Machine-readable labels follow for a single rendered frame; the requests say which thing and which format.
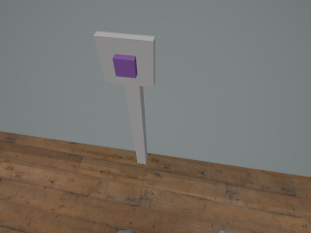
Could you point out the panel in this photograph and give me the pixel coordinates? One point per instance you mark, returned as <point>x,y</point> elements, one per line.
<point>144,48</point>

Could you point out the button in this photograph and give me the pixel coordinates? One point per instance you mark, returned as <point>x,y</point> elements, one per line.
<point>125,66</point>

